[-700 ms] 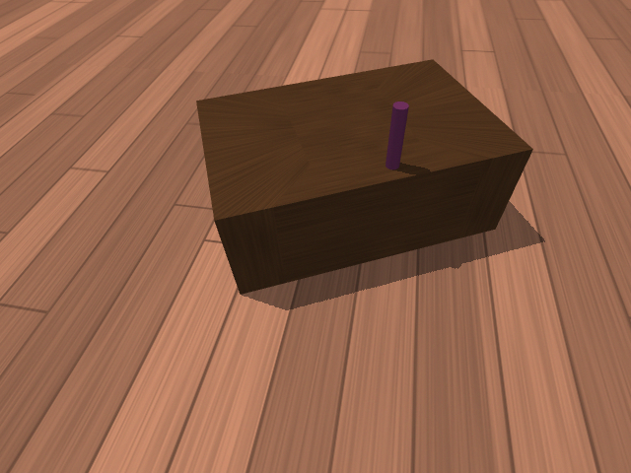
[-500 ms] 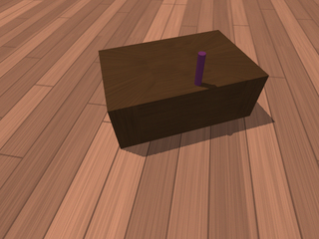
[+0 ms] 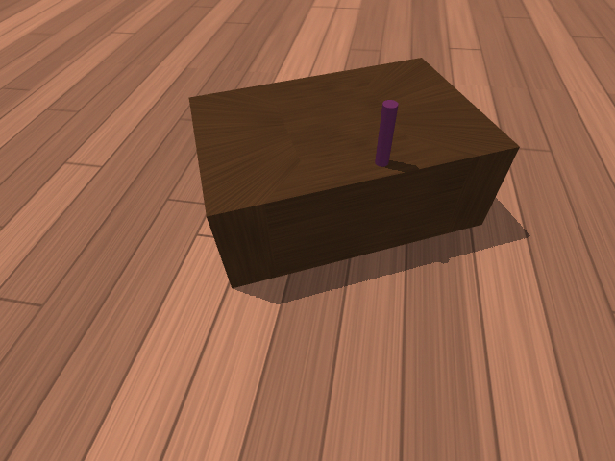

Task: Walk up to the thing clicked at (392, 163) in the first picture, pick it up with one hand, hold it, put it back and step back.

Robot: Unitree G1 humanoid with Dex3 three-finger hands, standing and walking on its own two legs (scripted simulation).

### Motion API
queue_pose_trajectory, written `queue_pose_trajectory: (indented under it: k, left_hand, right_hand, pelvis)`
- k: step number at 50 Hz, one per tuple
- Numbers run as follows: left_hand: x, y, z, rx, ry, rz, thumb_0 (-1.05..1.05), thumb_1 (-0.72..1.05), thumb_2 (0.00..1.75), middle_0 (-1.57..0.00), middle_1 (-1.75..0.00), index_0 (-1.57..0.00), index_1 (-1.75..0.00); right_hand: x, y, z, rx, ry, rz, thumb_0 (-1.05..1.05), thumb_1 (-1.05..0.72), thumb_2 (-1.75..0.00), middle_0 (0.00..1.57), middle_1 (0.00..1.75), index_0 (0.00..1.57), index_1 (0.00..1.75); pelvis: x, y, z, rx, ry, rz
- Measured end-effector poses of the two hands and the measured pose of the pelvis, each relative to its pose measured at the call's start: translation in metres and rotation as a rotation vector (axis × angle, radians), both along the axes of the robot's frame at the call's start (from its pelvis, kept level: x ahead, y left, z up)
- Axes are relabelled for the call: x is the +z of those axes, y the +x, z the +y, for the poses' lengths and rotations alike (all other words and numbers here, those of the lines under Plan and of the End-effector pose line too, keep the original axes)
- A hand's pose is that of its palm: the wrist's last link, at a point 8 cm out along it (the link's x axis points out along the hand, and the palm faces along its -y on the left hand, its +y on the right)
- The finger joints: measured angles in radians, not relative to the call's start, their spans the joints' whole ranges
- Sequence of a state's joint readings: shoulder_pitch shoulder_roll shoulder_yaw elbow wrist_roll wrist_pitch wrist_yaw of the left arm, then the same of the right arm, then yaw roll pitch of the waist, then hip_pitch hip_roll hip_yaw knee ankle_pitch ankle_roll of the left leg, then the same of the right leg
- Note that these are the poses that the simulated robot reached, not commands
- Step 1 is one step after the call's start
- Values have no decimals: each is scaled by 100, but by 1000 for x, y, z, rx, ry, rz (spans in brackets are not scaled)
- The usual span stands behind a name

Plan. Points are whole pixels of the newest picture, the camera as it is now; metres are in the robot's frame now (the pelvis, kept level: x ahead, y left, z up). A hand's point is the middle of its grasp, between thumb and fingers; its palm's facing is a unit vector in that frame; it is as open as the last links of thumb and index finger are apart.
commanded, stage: stand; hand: right
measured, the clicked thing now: (385, 135) +1.10 -0.20 -0.25
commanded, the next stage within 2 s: walk up in 0.42 s
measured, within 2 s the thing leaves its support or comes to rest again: neither
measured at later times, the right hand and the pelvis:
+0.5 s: hand out of the picture +0.07 -0.26 -0.16, palm faces -0.02 +0.94 -0.34, open 7.4 cm; pelvis +0.00 +0.00 +0.00, yaw +1 degrees
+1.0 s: hand (550, 387) +0.26 -0.34 -0.14, palm faces -0.19 +0.89 -0.41, open 7.4 cm; pelvis +0.14 -0.07 -0.02, yaw +8 degrees
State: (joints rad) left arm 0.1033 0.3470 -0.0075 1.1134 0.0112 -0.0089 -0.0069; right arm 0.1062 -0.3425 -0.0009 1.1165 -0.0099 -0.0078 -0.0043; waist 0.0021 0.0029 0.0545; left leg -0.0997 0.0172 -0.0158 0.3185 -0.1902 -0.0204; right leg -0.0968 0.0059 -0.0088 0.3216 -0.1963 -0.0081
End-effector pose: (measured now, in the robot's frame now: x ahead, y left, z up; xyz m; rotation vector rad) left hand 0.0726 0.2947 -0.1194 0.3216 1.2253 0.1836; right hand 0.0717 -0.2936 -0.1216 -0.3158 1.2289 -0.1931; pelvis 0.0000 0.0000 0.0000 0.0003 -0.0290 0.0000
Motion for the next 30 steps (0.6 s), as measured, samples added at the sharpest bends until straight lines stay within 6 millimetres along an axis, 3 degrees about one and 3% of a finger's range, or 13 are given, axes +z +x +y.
queue_pose_trajectory:
  k: [23,30]
  left_hand:
    - [1,-1,4,6,-9,-11,1,90,90,-20,-30,-20,-30]
    - [8,17,9,18,24,-59,1,90,90,-20,-30,-20,-30]
  right_hand:
    - [1,-5,-2,-2,4,-8,0,-91,-90,20,30,20,30]
    - [1,-20,-39,-3,-30,9,0,-90,-90,21,30,20,30]
  pelvis:
    - [-1,1,0,5,3,1]
    - [-9,17,-23,25,35,11]
